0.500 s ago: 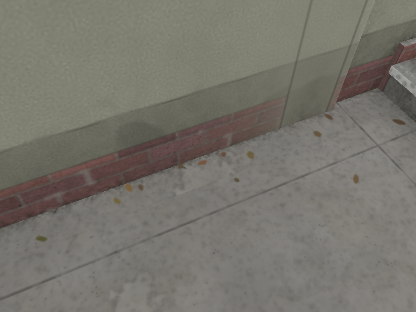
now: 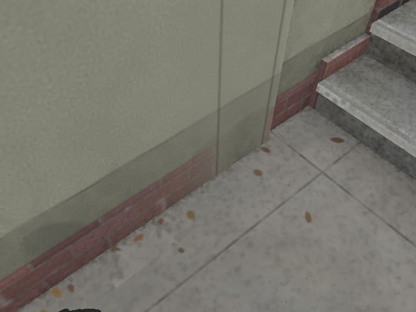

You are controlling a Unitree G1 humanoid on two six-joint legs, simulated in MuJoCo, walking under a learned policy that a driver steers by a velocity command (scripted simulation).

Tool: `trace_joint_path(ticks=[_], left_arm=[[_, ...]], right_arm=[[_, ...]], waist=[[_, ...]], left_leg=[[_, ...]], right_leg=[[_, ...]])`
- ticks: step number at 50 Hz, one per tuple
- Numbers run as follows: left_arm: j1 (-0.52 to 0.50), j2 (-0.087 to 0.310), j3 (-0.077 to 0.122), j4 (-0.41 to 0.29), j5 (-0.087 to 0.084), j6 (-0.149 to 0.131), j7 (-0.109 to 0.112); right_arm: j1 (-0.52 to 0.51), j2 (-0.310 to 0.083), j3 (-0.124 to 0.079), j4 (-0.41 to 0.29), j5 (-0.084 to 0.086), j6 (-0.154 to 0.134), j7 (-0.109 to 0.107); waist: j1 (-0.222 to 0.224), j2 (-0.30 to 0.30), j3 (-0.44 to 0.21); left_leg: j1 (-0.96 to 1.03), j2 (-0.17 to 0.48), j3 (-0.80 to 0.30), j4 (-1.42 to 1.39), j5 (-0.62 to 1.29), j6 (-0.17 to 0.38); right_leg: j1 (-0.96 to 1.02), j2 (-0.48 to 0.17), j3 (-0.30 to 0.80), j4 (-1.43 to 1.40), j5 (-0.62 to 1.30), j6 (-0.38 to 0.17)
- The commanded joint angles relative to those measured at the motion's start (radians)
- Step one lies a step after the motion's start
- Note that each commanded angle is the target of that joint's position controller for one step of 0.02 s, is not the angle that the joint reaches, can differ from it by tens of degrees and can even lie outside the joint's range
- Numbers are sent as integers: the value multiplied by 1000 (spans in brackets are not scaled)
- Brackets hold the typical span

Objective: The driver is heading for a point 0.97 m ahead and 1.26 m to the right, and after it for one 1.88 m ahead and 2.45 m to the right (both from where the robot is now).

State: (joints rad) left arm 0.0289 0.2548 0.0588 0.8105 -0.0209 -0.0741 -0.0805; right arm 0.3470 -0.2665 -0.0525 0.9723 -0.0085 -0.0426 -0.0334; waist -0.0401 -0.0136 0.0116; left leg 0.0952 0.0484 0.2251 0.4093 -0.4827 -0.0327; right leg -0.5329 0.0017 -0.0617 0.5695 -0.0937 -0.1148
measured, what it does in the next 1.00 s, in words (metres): walks ahead, turning right: left foot, then right foot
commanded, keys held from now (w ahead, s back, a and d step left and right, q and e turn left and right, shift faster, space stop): w+e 1.00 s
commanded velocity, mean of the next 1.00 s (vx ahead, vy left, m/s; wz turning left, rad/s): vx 0.47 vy -0.07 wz -0.58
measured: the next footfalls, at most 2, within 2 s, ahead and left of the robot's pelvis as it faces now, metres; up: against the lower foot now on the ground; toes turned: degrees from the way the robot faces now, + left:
left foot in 0.46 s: +0.45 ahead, +0.07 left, +0.00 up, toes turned -20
right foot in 0.96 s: +0.50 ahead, -0.36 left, +0.00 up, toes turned -33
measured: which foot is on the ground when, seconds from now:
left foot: down 0.00-0.02, up 0.04-0.44, down 0.46-0.98, up 1.00-1.00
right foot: down 0.00-0.46, up 0.48-0.94, down 0.96-1.00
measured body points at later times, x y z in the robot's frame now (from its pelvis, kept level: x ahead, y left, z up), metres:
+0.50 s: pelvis +0.28 -0.01 +0.01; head +0.31 -0.01 +0.46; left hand +0.46 +0.24 -0.11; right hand +0.36 -0.33 -0.08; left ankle +0.41 +0.08 -0.72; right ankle +0.13 -0.09 -0.69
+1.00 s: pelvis +0.45 -0.20 -0.01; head +0.48 -0.21 +0.44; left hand +0.76 -0.09 -0.09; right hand +0.28 -0.48 -0.11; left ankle +0.42 +0.07 -0.68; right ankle +0.47 -0.34 -0.72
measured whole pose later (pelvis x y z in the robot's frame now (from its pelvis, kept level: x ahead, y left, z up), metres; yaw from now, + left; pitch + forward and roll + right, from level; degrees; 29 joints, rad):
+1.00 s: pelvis +0.45 -0.20 -0.01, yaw -35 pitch +1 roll -1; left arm 0.14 0.33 0.08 0.60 0.02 0.00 -0.07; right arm 0.39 -0.37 -0.08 0.81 -0.02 -0.01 -0.04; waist -0.02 -0.01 0.03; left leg -0.10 0.28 0.11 0.82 -0.52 -0.09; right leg -0.50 0.06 0.00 0.68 -0.19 -0.05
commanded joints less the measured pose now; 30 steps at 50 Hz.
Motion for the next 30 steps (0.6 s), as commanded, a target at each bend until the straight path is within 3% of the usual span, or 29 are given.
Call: trace_joint_path(ticks=[1,2,3,4,5,6,7,8,10,12,15,16,20,21,22,23,24,25,26,28,29,30], left_arm=[[394,319,108,28,6,-2,28],[393,301,91,2,29,-8,42],[386,237,74,-1,38,-13,52],[322,187,58,-6,25,-17,57],[237,161,46,-29,16,-15,55],[178,133,34,-47,13,-13,57],[139,135,31,-68,15,-5,61],[115,153,32,-74,15,-8,65],[119,189,42,-81,13,-13,73],[149,205,48,-76,6,-11,81],[204,208,52,-73,2,-3,82],[220,211,54,-70,2,-2,78],[214,181,47,-91,15,25,80],[200,171,42,-101,19,31,81],[208,163,32,-118,27,34,77],[180,98,10,-145,32,38,70],[242,39,-12,-195,21,23,56],[249,122,-2,-185,-1,6,55],[184,187,7,-187,-7,4,56],[71,179,6,-231,32,23,59],[44,161,4,-248,34,34,54],[87,159,5,-261,50,75,35]], right_arm=[[28,-79,6,-133,-18,-31,5],[-2,-57,23,-151,-2,-90,29],[-123,-131,3,-185,32,-125,45],[-166,-133,10,-198,35,-131,48],[-153,-134,5,-190,13,-123,41],[-132,-150,-5,-187,-2,-104,33],[-116,-158,-9,-196,-20,-83,31],[-89,-145,-7,-193,-29,-66,27],[-111,-129,-2,-217,-31,-51,21],[-183,-110,7,-242,-28,-50,18],[-300,-98,20,-269,-4,-52,26],[-314,-118,20,-272,8,-56,24],[-280,-198,2,-247,5,-78,29],[-223,-216,-11,-230,4,-91,28],[-140,-250,-26,-206,-8,-106,28],[20,-274,-31,-191,-36,-111,15],[119,-367,-59,-148,-54,-102,10],[112,-318,-62,-146,-19,-93,4],[72,-247,-47,-181,-14,-84,-5],[-8,-218,-40,-196,-9,-72,-12],[-23,-197,-33,-195,-13,-70,-17],[25,-238,-39,-162,-8,-73,-39]], waist=[[160,-178,-277],[153,-198,-405],[189,-129,-327],[156,-60,-227],[93,23,-160],[44,21,-114],[10,0,-90],[-19,-17,-68],[-27,-30,-50],[0,-37,-44],[65,-61,-35],[75,-67,-20],[63,-114,-23],[34,-111,-35],[1,-96,-105],[-67,-29,-231],[-24,305,-291],[-33,316,-259],[-64,234,-186],[-36,87,-73],[-23,73,-37],[13,-23,14]], left_leg=[[-651,31,-27,845,448,2],[-880,-113,-248,1052,-87,1],[-973,-41,-338,1072,-13,34],[-960,8,-318,993,76,42],[-877,49,-307,896,128,30],[-785,74,-302,828,152,14],[-724,80,-298,778,163,-3],[-686,79,-291,732,161,-20],[-648,59,-261,597,241,-46],[-622,33,-253,412,373,-56],[-587,-9,-257,179,510,-53],[-575,-10,-272,142,522,-54],[-523,-16,-303,57,456,-15],[-451,-22,-287,25,407,-1],[-314,-13,-275,-3,394,30],[-74,154,-425,-2,302,106],[214,352,-876,-80,138,280],[220,409,-990,-122,-31,301],[166,372,-867,-131,-43,255],[-9,311,-663,-161,177,207],[-80,291,-588,-188,262,192],[-137,345,-599,-118,587,175]], right_leg=[[856,-209,504,-43,-93,-242],[1008,-356,932,-231,-43,-349],[972,-314,773,-238,52,-281],[813,-273,604,-230,169,-241],[629,-232,498,-245,244,-209],[481,-202,434,-281,274,-199],[378,-178,408,-312,272,-196],[303,-164,394,-331,288,-201],[218,-119,323,-346,327,-188],[208,-79,283,-333,291,-153],[251,-73,316,-324,92,-122],[269,-82,349,-315,21,-116],[360,-111,462,-197,-64,-92],[356,-90,462,-134,-58,-73],[355,-39,439,-12,20,-48],[238,24,362,265,-51,0],[-138,174,265,549,-458,64],[-283,88,292,684,-494,74],[-313,42,287,734,-408,78],[-268,-19,234,672,-276,84],[-231,-46,227,629,-241,80],[-212,-10,311,669,-206,95]])
Keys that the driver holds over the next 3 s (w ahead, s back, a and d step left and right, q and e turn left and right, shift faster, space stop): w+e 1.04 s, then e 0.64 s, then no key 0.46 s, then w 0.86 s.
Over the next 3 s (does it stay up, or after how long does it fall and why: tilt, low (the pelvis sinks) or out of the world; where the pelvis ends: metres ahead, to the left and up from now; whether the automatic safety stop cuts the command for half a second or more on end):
stays up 0.73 -0.66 0.01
